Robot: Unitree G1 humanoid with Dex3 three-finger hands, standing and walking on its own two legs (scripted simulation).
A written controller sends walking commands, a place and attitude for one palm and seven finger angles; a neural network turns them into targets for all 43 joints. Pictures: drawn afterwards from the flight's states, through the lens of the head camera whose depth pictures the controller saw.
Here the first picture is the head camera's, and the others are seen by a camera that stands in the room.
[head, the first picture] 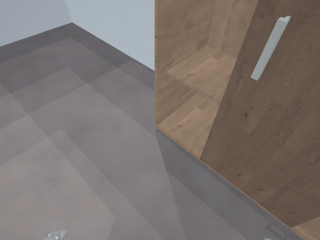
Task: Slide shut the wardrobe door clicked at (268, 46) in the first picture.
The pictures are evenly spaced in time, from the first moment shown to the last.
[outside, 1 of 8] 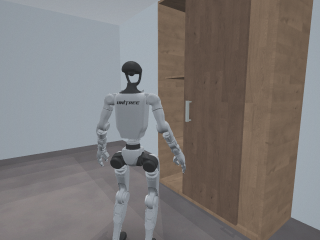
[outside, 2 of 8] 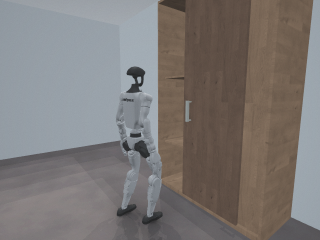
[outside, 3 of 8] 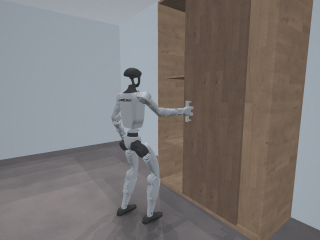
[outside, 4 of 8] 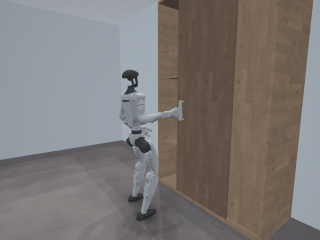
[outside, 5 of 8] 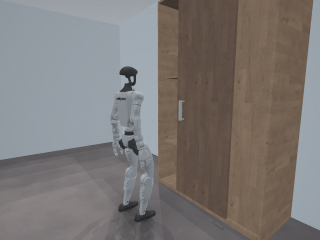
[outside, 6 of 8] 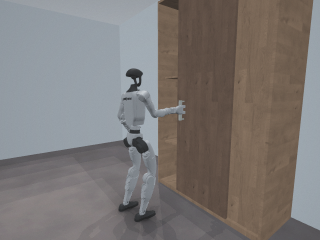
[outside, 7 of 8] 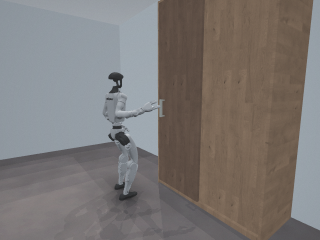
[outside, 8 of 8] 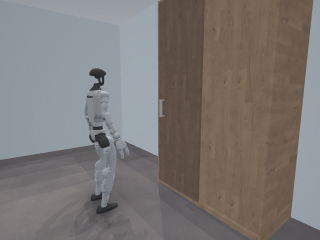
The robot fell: no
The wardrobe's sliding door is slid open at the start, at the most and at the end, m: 0.41 0.41 0.00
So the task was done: yes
